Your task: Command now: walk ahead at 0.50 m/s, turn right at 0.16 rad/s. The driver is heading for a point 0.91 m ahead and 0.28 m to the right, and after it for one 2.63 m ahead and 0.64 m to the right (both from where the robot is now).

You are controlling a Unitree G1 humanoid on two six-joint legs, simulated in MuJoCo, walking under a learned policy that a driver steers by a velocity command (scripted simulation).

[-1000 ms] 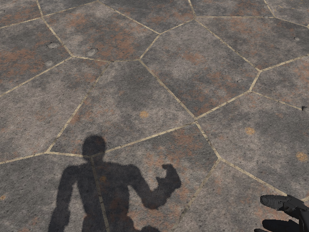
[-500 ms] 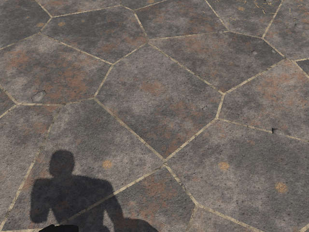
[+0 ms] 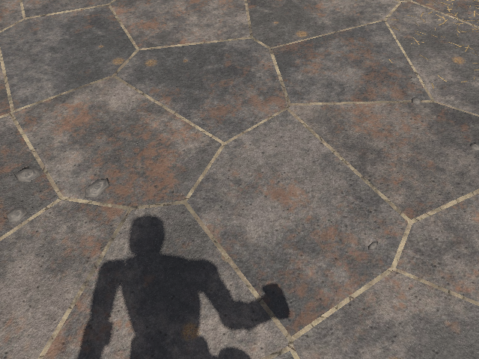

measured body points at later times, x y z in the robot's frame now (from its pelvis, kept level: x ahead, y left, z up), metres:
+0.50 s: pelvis +0.26 +0.03 +0.00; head +0.29 +0.01 +0.45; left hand +0.50 +0.24 -0.10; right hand +0.24 -0.26 -0.13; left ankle +0.22 +0.14 -0.74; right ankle +0.40 -0.15 -0.70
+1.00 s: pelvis +0.38 -0.02 -0.01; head +0.41 -0.05 +0.44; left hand +0.66 +0.15 -0.09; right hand +0.37 -0.34 -0.12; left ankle +0.50 +0.10 -0.71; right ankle +0.41 -0.12 -0.74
